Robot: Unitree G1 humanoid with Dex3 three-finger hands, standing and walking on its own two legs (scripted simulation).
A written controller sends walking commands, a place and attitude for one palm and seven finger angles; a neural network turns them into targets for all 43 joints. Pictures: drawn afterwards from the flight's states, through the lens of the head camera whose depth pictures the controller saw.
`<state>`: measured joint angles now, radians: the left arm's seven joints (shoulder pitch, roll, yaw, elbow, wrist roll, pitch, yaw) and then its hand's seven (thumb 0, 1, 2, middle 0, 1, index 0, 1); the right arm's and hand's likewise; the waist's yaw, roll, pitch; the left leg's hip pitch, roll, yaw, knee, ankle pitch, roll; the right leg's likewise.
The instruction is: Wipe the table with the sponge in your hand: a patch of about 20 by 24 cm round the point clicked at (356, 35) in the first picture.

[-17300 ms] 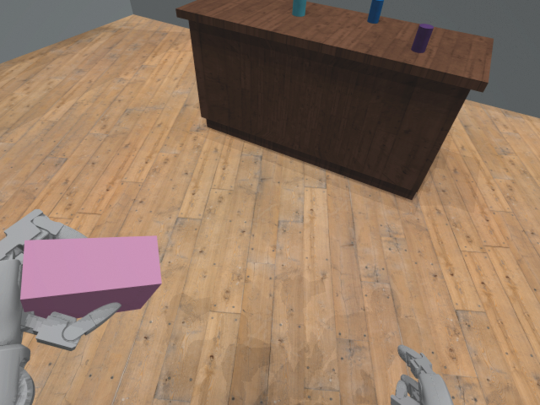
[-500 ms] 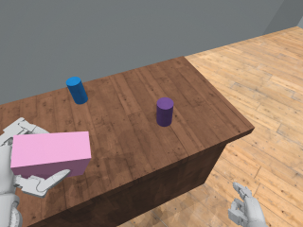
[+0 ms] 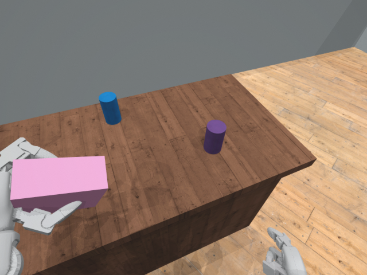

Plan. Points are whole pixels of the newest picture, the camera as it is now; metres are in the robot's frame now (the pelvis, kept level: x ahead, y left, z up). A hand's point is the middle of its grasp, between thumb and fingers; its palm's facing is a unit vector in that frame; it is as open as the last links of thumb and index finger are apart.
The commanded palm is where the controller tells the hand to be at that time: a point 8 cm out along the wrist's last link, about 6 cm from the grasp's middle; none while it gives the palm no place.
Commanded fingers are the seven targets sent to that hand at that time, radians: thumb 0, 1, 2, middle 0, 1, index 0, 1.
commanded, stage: come to a stop and stand still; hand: left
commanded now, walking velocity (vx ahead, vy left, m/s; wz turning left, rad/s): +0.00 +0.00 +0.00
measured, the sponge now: (74, 185) +0.23 +0.21 +0.14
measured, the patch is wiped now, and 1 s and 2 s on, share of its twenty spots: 0.00 0.00 0.00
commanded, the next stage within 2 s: look again from close up in 0.42 s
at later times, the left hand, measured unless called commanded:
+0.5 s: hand (41, 178) +0.23 +0.26 +0.15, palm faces +0.39 -0.85 -0.36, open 9.9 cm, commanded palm +0.18 +0.29 +0.17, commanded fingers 0.00 0.10 1.30 -1.20 -1.60 -1.20 -1.60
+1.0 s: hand (27, 175) +0.23 +0.28 +0.16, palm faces +0.39 -0.83 -0.40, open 9.9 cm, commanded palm +0.17 +0.29 +0.17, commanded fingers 0.00 0.10 1.30 -1.20 -1.60 -1.20 -1.60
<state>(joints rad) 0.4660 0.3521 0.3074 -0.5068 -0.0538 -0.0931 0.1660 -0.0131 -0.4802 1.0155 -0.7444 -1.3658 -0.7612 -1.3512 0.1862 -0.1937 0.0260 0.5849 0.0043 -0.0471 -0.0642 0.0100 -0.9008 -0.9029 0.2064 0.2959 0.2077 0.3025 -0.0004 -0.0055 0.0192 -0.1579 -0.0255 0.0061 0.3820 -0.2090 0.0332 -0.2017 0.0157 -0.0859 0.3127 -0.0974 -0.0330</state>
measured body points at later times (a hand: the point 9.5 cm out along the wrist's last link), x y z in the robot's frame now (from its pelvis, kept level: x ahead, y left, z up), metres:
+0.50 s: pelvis +0.02 +0.01 +0.00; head +0.04 +0.02 +0.45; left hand +0.21 +0.30 +0.17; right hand +0.22 -0.21 -0.07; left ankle +0.00 +0.10 -0.75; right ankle +0.05 -0.10 -0.75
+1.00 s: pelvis +0.01 +0.01 -0.01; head +0.04 +0.04 +0.44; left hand +0.21 +0.32 +0.18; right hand +0.17 -0.21 -0.08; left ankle +0.00 +0.10 -0.75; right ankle +0.05 -0.10 -0.75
